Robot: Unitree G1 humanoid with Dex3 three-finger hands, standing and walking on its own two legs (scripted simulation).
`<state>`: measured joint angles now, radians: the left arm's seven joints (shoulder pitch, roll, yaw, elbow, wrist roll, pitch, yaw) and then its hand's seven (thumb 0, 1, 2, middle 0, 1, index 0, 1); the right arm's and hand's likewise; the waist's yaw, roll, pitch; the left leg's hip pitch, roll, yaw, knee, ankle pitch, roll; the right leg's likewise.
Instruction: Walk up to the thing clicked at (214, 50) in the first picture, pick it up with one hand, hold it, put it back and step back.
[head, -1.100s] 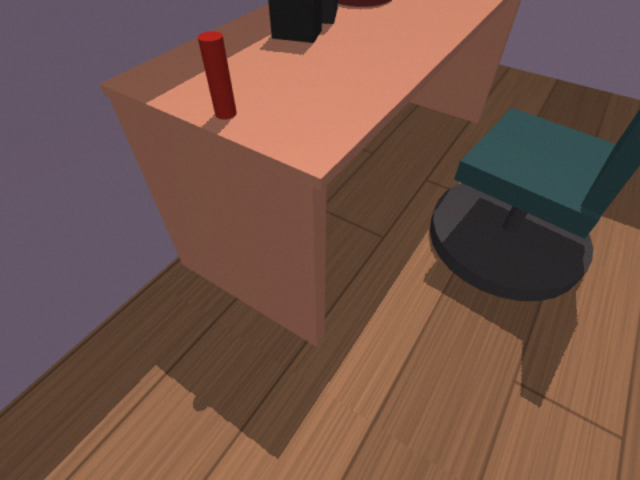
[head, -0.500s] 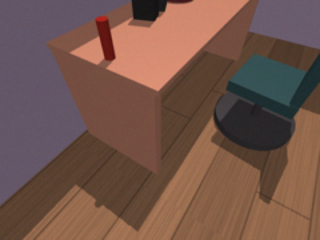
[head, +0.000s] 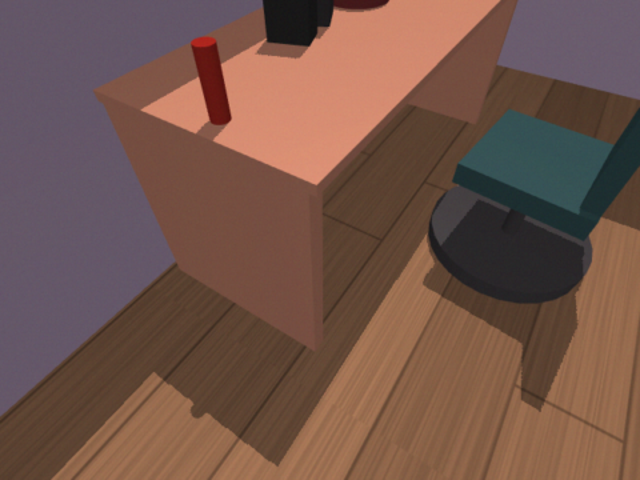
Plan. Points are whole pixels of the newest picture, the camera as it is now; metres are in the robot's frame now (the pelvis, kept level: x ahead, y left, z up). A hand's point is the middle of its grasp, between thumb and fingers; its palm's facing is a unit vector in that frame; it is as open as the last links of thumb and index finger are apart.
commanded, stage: stand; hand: left
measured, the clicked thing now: (212, 83) +0.88 +0.26 +0.06
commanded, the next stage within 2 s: walk up in 0.02 s
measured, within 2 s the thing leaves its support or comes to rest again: neither
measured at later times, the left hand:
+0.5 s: hand out of the picture +0.17 +0.44 -0.16, palm faces -0.21 -0.84 -0.51, open 7.4 cm
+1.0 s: hand (46, 327) +0.40 +0.51 -0.14, palm faces -0.32 -0.77 -0.55, open 7.4 cm
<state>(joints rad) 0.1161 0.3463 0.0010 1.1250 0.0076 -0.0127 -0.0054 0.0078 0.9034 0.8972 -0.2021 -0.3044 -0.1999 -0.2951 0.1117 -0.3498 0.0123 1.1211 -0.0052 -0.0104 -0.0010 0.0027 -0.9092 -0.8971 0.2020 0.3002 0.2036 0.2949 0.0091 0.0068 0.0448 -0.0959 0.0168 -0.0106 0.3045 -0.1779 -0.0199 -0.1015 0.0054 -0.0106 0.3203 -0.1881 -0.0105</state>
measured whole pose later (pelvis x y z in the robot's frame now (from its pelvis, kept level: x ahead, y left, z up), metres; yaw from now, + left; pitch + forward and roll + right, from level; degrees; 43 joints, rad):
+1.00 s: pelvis +0.25 +0.24 -0.04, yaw -21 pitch -2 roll -1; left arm 0.38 0.43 0.05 0.79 0.03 -0.10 0.06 0.01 0.90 0.90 -0.21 -0.31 -0.21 -0.30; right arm 0.28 -0.48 -0.11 0.71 -0.06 0.08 0.11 0.00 -0.91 -0.90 0.20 0.30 0.20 0.29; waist 0.00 0.10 0.09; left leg -0.56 0.14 -0.07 1.00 -0.39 -0.01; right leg -0.33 -0.06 0.06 0.74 -0.38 0.02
